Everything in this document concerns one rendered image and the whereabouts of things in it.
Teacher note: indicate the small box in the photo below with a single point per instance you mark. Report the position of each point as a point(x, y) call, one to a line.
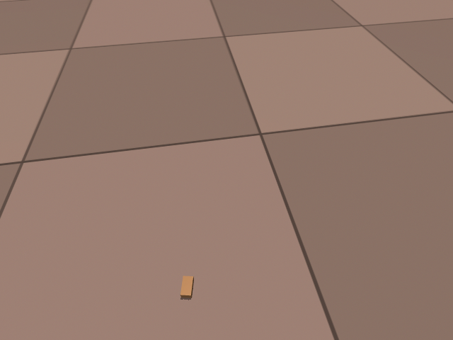
point(187, 287)

